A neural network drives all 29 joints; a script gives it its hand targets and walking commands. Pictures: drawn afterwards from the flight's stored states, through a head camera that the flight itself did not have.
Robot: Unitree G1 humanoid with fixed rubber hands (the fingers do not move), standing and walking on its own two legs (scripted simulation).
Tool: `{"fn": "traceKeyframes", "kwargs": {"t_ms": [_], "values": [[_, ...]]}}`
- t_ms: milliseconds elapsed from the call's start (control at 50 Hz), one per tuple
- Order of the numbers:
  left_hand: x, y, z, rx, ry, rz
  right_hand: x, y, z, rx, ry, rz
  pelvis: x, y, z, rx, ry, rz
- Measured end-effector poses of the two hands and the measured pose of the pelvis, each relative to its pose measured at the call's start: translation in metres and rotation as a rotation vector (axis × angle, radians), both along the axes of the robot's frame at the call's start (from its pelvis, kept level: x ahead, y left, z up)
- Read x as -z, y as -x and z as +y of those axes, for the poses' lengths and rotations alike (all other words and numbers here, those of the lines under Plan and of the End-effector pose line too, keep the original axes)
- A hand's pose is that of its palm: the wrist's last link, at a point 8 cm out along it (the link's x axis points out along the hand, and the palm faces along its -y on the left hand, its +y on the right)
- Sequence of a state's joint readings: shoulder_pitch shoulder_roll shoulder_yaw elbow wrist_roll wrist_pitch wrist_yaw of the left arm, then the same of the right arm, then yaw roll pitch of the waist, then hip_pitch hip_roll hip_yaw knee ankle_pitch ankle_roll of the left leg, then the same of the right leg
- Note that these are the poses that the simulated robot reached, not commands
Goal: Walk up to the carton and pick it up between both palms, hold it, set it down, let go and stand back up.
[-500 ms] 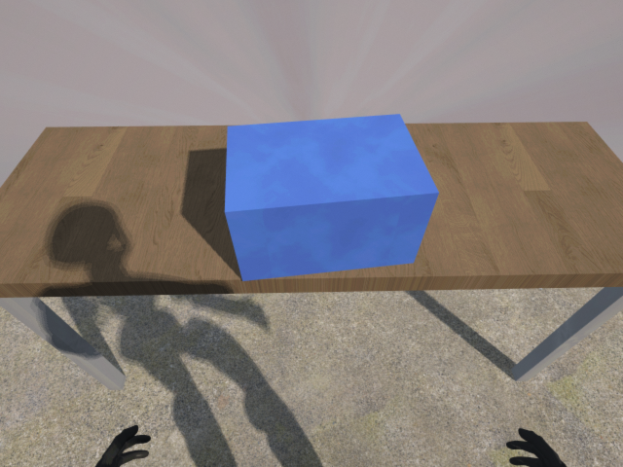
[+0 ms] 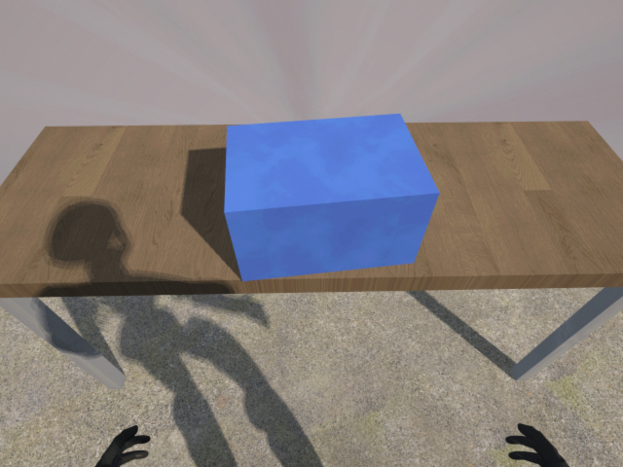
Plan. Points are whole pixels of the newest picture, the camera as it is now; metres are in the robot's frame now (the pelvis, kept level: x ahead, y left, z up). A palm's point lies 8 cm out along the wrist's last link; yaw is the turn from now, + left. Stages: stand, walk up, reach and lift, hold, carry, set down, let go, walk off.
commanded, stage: walk up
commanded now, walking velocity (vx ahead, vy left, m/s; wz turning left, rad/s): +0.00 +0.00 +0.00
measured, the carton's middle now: (322, 196) +0.54 -0.01 +0.00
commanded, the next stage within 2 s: none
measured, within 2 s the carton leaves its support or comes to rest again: neither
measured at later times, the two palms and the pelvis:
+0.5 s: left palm out of the picture +0.14 +0.28 -0.10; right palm out of the picture +0.12 -0.35 -0.11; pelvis +0.07 -0.03 +0.00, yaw -1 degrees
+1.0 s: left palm (125, 413) +0.21 +0.30 -0.13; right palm (537, 374) +0.25 -0.32 -0.10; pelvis +0.13 -0.01 -0.02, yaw -1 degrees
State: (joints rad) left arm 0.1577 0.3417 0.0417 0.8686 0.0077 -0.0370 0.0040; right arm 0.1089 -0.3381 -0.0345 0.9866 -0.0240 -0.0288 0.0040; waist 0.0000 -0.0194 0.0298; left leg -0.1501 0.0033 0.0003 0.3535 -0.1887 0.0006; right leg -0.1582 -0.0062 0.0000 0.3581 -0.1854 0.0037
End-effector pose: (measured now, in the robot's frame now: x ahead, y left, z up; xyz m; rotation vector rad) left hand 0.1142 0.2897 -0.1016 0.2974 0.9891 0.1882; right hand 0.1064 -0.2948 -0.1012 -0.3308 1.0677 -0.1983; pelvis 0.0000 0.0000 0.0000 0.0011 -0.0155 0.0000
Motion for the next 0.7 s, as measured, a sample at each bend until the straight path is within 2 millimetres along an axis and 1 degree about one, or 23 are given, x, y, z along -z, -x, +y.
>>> {"fn": "traceKeyframes", "kwargs": {"t_ms": [100, 160, 200, 260, 320, 360, 400, 440, 540, 620, 700], "values": [[0.000, 0.000, 0.000, 0.001, 0.001, -0.001, 0.001, 0.003, 0.000, -0.001, -0.005, 0.005, 0.000, 0.000, 0.000, 0.000, 0.000, -0.004], [0.002, 0.002, 0.003, 0.004, 0.005, 0.001, 0.001, 0.007, -0.006, 0.004, 0.002, 0.012, 0.003, -0.006, 0.001, 0.000, 0.001, -0.022], [0.004, 0.002, 0.006, 0.006, 0.002, 0.012, 0.003, 0.015, -0.012, 0.014, 0.011, 0.034, 0.005, -0.011, 0.000, 0.000, 0.001, -0.022], [0.004, -0.002, 0.008, 0.011, -0.017, 0.037, 0.009, 0.032, -0.024, 0.036, 0.019, 0.092, 0.007, -0.020, -0.006, 0.002, -0.005, -0.011], [0.003, -0.012, 0.001, 0.015, -0.034, 0.052, 0.014, 0.045, -0.039, 0.055, 0.021, 0.152, 0.009, -0.031, -0.016, 0.006, -0.015, 0.004], [0.005, -0.019, -0.006, 0.018, -0.043, 0.052, 0.020, 0.043, -0.049, 0.064, 0.020, 0.163, 0.013, -0.041, -0.025, 0.011, -0.020, -0.006], [0.003, -0.022, -0.011, 0.016, -0.047, 0.054, 0.020, 0.031, -0.054, 0.072, 0.018, 0.146, 0.012, -0.051, -0.030, 0.016, -0.020, -0.032], [-0.001, -0.023, -0.013, 0.008, -0.050, 0.061, 0.015, 0.013, -0.057, 0.068, 0.020, 0.115, 0.008, -0.060, -0.033, 0.015, -0.022, -0.048], [-0.006, -0.030, -0.010, -0.008, -0.063, 0.097, 0.007, -0.033, -0.056, 0.042, 0.007, 0.066, 0.002, -0.083, -0.033, 0.012, -0.020, -0.056], [0.000, -0.043, -0.003, -0.013, -0.062, 0.119, 0.006, -0.062, -0.050, 0.036, 0.019, 0.053, 0.005, -0.102, -0.026, 0.011, -0.007, -0.054], [0.017, -0.064, 0.006, -0.005, -0.040, 0.138, 0.007, -0.087, -0.040, 0.036, 0.053, 0.057, 0.013, -0.120, -0.014, 0.011, 0.017, -0.022]]}}
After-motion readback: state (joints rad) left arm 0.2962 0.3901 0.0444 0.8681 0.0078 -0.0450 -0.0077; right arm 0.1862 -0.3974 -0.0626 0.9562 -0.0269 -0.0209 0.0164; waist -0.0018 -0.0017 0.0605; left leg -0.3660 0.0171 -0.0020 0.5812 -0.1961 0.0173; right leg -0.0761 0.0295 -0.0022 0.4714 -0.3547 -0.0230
